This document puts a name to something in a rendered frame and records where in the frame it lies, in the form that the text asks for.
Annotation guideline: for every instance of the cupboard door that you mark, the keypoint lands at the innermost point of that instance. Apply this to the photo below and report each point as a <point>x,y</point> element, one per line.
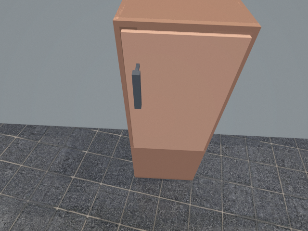
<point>185,79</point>

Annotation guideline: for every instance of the handle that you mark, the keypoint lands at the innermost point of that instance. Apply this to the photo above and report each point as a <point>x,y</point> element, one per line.
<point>136,82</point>

